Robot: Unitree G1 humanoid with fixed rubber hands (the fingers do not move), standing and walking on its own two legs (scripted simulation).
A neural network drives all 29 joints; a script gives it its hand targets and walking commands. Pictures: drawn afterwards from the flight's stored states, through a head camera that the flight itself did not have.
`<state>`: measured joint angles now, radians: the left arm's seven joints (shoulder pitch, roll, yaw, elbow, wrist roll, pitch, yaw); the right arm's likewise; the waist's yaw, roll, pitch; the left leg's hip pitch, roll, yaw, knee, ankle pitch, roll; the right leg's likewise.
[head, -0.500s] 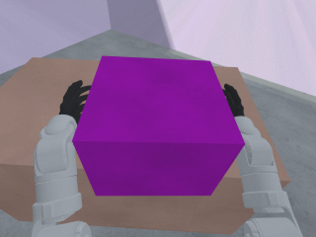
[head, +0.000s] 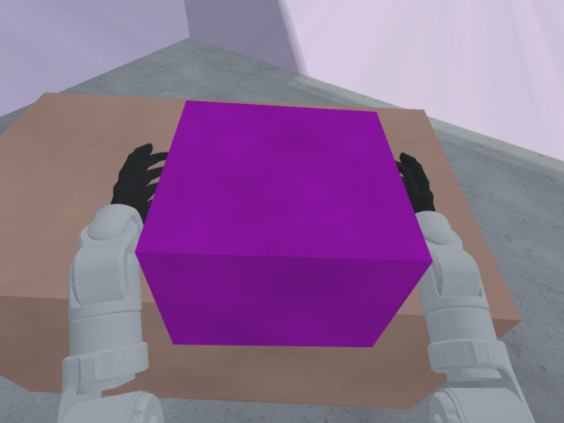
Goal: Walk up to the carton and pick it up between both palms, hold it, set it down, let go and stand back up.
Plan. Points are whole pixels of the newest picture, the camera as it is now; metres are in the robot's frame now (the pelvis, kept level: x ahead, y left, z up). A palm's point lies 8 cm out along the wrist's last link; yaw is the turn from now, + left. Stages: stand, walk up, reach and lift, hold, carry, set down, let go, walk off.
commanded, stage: set down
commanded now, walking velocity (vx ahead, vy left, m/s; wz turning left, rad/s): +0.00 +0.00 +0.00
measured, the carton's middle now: (278, 223) +0.39 -0.01 +0.11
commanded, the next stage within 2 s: none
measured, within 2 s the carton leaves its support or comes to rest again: neither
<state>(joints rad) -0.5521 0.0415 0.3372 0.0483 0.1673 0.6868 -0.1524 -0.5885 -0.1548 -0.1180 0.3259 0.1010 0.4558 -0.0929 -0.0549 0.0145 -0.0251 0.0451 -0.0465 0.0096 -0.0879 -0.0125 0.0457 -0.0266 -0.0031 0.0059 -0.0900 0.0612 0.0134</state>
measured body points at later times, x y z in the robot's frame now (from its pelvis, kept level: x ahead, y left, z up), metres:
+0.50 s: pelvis +0.00 +0.00 +0.00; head +0.03 -0.01 +0.45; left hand +0.42 +0.18 +0.13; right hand +0.41 -0.20 +0.11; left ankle -0.04 +0.08 -0.76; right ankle +0.00 -0.13 -0.76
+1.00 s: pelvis +0.01 +0.00 +0.00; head +0.06 +0.00 +0.44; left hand +0.45 +0.18 +0.10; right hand +0.43 -0.20 +0.09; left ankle -0.04 +0.08 -0.76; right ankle +0.00 -0.13 -0.76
